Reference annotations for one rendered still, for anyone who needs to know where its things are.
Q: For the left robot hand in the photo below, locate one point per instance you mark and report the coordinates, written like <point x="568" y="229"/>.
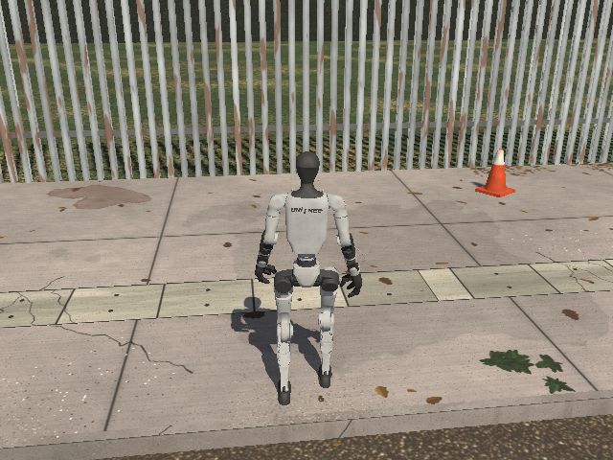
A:
<point x="266" y="270"/>

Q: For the right robot hand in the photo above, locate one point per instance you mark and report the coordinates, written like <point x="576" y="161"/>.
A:
<point x="356" y="283"/>

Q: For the left robot upper arm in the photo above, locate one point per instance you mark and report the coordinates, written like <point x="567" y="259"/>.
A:
<point x="276" y="203"/>

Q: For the robot right foot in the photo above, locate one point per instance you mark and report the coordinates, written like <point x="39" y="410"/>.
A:
<point x="324" y="379"/>

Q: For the robot left forearm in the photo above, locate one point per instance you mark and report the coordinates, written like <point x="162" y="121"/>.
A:
<point x="264" y="252"/>

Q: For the robot right forearm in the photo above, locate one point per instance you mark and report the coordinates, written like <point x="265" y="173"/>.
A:
<point x="350" y="258"/>

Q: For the right robot upper arm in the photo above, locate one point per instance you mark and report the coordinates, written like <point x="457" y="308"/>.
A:
<point x="337" y="204"/>

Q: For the right robot thigh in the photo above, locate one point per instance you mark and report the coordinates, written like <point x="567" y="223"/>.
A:
<point x="329" y="281"/>

